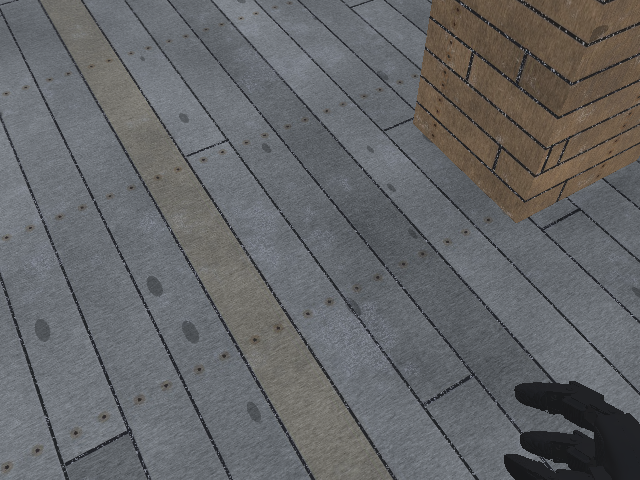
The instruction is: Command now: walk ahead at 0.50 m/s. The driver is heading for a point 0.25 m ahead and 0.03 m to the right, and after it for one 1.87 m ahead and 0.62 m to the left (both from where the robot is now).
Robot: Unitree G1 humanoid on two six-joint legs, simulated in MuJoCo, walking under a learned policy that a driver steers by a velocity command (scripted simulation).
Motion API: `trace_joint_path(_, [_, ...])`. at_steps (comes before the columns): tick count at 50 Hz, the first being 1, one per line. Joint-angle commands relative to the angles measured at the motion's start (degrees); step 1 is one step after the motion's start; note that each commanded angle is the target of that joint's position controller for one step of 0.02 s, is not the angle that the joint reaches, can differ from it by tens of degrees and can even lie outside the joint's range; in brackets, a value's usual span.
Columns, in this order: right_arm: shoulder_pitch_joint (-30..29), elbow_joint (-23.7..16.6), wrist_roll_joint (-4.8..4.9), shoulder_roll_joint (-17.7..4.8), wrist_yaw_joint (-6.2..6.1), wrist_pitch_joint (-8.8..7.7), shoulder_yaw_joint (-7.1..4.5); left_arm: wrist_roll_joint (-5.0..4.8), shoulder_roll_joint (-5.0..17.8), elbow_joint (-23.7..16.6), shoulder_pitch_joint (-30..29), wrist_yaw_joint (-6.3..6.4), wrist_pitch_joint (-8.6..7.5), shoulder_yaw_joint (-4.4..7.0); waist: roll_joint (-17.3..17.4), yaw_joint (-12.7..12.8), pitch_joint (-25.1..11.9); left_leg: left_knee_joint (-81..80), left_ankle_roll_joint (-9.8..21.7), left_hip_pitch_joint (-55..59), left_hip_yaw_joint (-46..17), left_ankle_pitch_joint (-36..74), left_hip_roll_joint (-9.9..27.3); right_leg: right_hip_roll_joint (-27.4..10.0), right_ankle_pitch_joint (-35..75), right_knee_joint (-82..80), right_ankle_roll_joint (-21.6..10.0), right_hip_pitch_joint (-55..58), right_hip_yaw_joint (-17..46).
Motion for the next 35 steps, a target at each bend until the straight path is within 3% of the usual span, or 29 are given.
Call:
trace_joint_path(1, [3.26,-2.20,-0.41,-7.55,0.06,-0.07,-3.16,0.59,11.01,-3.11,-1.54,0.51,0.94,3.21,-7.31,-5.97,-0.91,-3.29,2.54,13.75,2.77,-3.17,-3.25,-13.90,35.68,4.02,-7.41,-1.34,5.46])
trace_joint_path(2, [10.84,-0.03,-0.99,-9.41,-0.08,-0.06,-4.30,1.25,10.09,-3.74,-2.67,0.65,1.58,3.04,-7.54,-9.66,-4.36,-3.86,3.99,22.07,3.83,-2.15,-4.67,-11.07,42.82,13.35,-5.49,-1.79,3.86])
trace_joint_path(3, [20.79,1.99,-1.89,-12.40,-0.34,-0.08,-5.09,2.48,8.53,-5.57,-3.33,0.96,1.82,2.49,-4.87,-13.25,-11.94,1.32,6.33,38.47,-1.63,14.41,1.86,-7.75,34.88,28.75,-2.96,-10.76,1.68])
trace_joint_path(4, [25.00,2.76,-3.74,-17.63,-0.39,0.01,-6.04,2.49,0.44,-5.49,8.32,0.49,0.93,0.12,13.65,-9.49,-23.06,-0.17,18.04,63.53,-25.91,25.53,18.67,1.62,-2.79,57.17,2.00,-33.68,0.70])
trace_joint_path(5, [27.40,2.97,-2.24,-14.35,0.11,0.56,-5.94,1.64,3.34,-2.92,11.94,0.11,0.32,0.26,14.17,-11.22,-33.70,-8.20,21.62,66.22,-41.04,18.30,20.43,3.32,-13.45,68.57,2.27,-36.48,10.36])
trace_joint_path(6, [21.46,2.05,-1.65,-11.36,-0.08,0.96,-5.16,0.33,7.31,-4.31,5.84,0.26,0.32,1.54,7.58,-10.54,-25.40,-8.34,18.72,59.08,-32.18,16.11,18.16,-0.12,-10.70,71.43,2.07,-40.64,10.32])
trace_joint_path(7, [16.48,1.75,-1.36,-8.55,-0.62,1.29,-4.36,0.49,8.88,-6.82,-1.60,1.00,0.47,1.76,1.40,-9.24,-17.51,-8.49,16.41,49.20,-23.52,20.08,15.46,-3.30,-6.23,67.39,2.15,-40.98,7.54])
trace_joint_path(8, [13.79,2.14,-1.34,-6.60,-0.69,1.22,-3.63,1.32,9.05,-8.46,-6.36,1.69,0.86,1.89,-2.27,-7.89,-12.10,-9.58,15.58,40.58,-18.42,23.84,13.20,-5.11,-4.83,64.12,2.27,-39.86,5.89])
trace_joint_path(9, [13.07,2.76,-1.87,-5.37,-0.71,0.88,-3.35,1.83,8.61,-9.49,-6.96,2.02,1.36,2.13,-1.27,-6.03,-10.43,-10.91,14.79,35.11,-14.97,26.60,11.36,-7.09,-3.65,60.37,2.01,-36.54,5.80])
trace_joint_path(11, [12.13,4.03,-2.65,-4.21,-0.51,0.56,-3.11,1.74,5.99,-9.52,-4.78,2.15,2.49,1.76,0.74,-3.28,-9.38,-13.58,14.69,28.97,-10.33,29.04,9.33,-7.73,-2.46,53.40,1.99,-30.96,5.49])
trace_joint_path(15, [9.80,5.42,-2.38,-7.01,-1.16,1.24,-4.07,2.46,3.17,-9.87,-7.10,2.62,3.62,0.84,1.57,-2.15,-9.24,-15.40,13.97,22.33,-2.91,30.66,7.09,-7.03,4.86,35.01,2.65,-22.73,3.24])
trace_joint_path(19, [11.81,7.59,-1.76,-7.19,-1.38,2.49,-4.20,2.05,5.39,-10.09,-11.57,2.68,4.91,1.60,2.40,-4.12,-8.30,-16.72,12.82,22.43,-3.22,13.78,7.07,-6.39,11.64,26.34,2.42,-18.88,3.31])
trace_joint_path(22, [11.35,8.66,-1.26,-6.15,-1.34,3.16,-3.77,2.44,5.63,-10.50,-13.67,2.64,5.10,2.08,2.21,-3.98,-5.42,-15.11,10.69,21.67,-4.48,-2.63,5.80,-5.37,14.05,15.49,0.31,-14.66,1.99])
trace_joint_path(23, [12.73,9.27,-1.10,-5.09,-1.36,3.28,-3.40,2.88,6.09,-10.58,-14.09,2.67,5.02,2.27,1.38,-4.26,-4.52,-14.13,8.49,21.45,-4.66,-8.50,4.08,-5.75,16.81,11.26,-0.79,-12.65,2.33])
trace_joint_path(24, [14.42,9.61,-1.64,-4.05,-1.38,3.26,-2.98,3.30,7.69,-11.09,-14.10,2.86,4.93,2.59,-0.62,-5.11,-4.51,-12.30,6.16,20.13,-4.32,-14.62,2.08,-9.03,23.17,10.52,-2.11,-9.67,5.52])
trace_joint_path(25, [19.05,10.34,-2.23,-3.96,-1.22,3.12,-3.14,3.04,10.72,-11.51,-15.31,3.12,5.28,3.30,-6.61,-8.63,-5.06,-10.98,4.03,17.12,-1.97,-23.22,-2.07,-11.75,25.05,12.15,-3.94,-6.57,7.62])
trace_joint_path(26, [19.05,10.84,-2.07,-3.27,-1.48,3.44,-3.04,2.52,9.12,-10.95,-16.15,2.81,5.58,3.38,-10.81,-8.55,-4.58,-10.36,2.45,19.89,1.81,-24.04,-4.53,-10.61,12.86,10.83,-4.44,-11.15,7.51])
trace_joint_path(27, [16.18,10.84,-2.10,-4.18,-1.81,4.02,-3.23,2.58,6.19,-11.06,-16.78,2.41,5.58,2.83,-9.38,-7.19,-2.03,-9.69,1.69,21.94,2.62,-22.70,-4.60,-9.02,6.79,9.50,-3.54,-15.31,7.22])
trace_joint_path(28, [14.33,10.48,-2.07,-4.23,-2.15,4.60,-3.36,2.82,5.10,-11.01,-17.22,2.25,5.39,2.47,-8.18,-6.91,-0.84,-9.34,1.71,22.66,2.52,-21.36,-4.27,-8.35,6.68,9.27,-2.60,-17.03,6.66])
trace_joint_path(31, [14.00,10.73,-2.34,-4.00,-2.51,5.41,-3.47,2.66,5.56,-10.10,-16.46,2.28,4.30,2.69,-7.02,-6.71,-0.77,-8.91,2.36,24.17,1.46,-17.18,-3.30,-7.21,13.35,11.43,-1.64,-16.04,5.23])
trace_joint_path(35, [13.25,11.68,-1.69,-3.71,-2.35,5.09,-3.61,2.37,5.57,-8.65,-15.07,2.67,4.14,2.90,-5.04,-6.00,-2.71,-7.61,2.50,26.00,1.27,-10.52,-2.86,-6.62,21.08,13.88,-1.46,-12.73,4.47])
Next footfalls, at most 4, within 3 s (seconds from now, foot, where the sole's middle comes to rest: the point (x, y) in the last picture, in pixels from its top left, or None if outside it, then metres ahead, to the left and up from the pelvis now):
0.06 left None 0.25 0.13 -0.77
0.46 right None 0.28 -0.11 -0.77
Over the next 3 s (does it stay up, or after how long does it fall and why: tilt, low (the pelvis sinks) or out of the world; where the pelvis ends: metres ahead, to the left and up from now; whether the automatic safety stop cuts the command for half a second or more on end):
stays up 0.26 0.01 0.01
